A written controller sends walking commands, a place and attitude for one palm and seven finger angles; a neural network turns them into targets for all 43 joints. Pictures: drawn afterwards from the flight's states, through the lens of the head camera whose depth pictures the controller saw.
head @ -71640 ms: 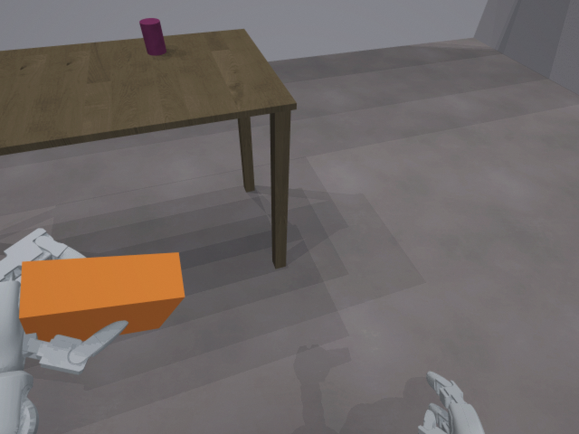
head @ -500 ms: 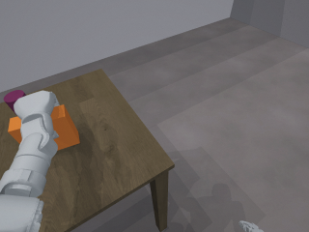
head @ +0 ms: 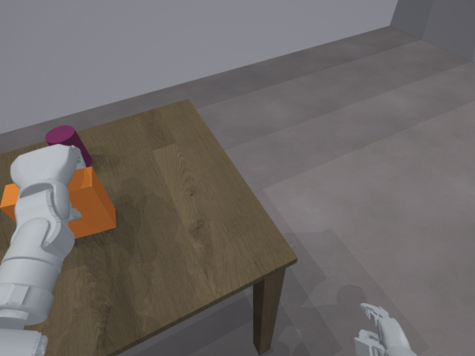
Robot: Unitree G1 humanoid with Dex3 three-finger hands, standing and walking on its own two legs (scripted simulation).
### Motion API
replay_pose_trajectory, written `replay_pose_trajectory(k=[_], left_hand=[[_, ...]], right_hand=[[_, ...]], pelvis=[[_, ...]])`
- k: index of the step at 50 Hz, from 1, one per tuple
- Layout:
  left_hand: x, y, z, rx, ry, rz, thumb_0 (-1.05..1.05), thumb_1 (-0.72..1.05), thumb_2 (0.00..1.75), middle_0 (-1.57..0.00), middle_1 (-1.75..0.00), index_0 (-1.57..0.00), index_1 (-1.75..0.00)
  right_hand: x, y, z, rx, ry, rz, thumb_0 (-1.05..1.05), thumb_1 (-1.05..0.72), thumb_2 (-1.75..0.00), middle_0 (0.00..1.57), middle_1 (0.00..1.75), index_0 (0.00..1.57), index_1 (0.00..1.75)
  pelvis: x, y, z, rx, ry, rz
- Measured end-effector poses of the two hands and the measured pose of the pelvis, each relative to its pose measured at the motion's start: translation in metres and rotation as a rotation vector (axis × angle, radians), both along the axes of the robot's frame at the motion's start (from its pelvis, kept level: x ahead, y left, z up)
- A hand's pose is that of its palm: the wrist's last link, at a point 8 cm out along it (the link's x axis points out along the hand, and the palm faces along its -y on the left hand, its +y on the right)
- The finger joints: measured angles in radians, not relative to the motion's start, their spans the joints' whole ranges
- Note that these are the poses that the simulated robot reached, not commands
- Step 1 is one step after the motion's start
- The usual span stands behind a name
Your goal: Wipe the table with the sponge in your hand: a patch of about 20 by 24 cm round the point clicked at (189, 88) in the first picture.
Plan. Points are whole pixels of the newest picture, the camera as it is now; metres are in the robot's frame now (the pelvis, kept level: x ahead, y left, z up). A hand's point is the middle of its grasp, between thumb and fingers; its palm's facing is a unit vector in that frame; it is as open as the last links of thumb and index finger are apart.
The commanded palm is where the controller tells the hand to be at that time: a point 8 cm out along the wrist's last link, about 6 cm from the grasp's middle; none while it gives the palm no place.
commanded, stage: wipe back along the first lane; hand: left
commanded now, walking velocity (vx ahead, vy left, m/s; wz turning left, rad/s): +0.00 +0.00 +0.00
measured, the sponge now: (71, 215) +0.32 +0.36 +0.04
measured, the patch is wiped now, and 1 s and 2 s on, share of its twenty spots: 1.00 1.00 1.00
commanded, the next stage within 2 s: lift the sponge slowly off the table in 1.62 s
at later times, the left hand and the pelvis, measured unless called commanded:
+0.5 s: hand (70, 206) +0.31 +0.32 +0.10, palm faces +0.03 -0.03 -1.00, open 9.2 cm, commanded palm +0.26 +0.30 +0.14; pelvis -0.01 +0.01 +0.00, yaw -1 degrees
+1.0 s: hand (78, 230) +0.26 +0.28 +0.10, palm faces +0.07 -0.06 -1.00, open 9.1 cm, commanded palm +0.21 +0.27 +0.13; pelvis +0.00 -0.01 +0.00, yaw -2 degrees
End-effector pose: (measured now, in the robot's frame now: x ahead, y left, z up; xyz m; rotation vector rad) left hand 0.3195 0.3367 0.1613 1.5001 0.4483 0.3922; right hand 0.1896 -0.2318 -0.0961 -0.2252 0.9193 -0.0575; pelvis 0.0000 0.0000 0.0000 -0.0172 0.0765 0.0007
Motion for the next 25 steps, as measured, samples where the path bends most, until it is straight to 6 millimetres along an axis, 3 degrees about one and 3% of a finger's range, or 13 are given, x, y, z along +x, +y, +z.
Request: replay_pose_trajectory(k=[15, 25], left_hand=[[-0.019, -0.013, -0.004, 0.012, -0.044, -0.018, -0.03, -0.45, 1.08, -0.78, -1.42, -0.82, -1.51], [-0.034, -0.027, -0.005, 0.009, -0.061, -0.016, -0.02, -0.44, 1.08, -0.76, -1.44, -0.81, -1.53]], right_hand=[[-0.02, 0.011, -0.011, 0.031, 0.047, 0.008, 0.01, -0.91, -0.9, 0.2, 0.3, 0.2, 0.3], [-0.011, 0.015, -0.002, 0.058, -0.02, 0.018, 0.01, -0.91, -0.9, 0.2, 0.3, 0.2, 0.3]], pelvis=[[-0.005, 0.008, 0.0, -0.001, -0.01, 0.005], [-0.009, 0.006, 0.001, 0.001, -0.031, -0.011]])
